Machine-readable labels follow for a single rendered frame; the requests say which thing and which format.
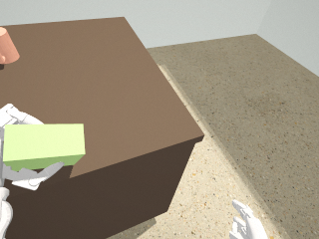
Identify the table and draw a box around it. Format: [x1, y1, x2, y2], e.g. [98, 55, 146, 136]
[0, 17, 205, 239]

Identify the robot left forearm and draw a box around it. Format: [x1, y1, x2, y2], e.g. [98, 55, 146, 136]
[0, 187, 13, 239]

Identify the right robot hand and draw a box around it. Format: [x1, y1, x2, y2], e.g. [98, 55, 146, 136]
[229, 199, 268, 239]

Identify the sponge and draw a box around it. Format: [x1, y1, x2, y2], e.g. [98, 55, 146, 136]
[3, 123, 86, 171]

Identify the left robot hand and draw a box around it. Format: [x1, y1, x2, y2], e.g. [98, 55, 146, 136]
[0, 104, 65, 191]

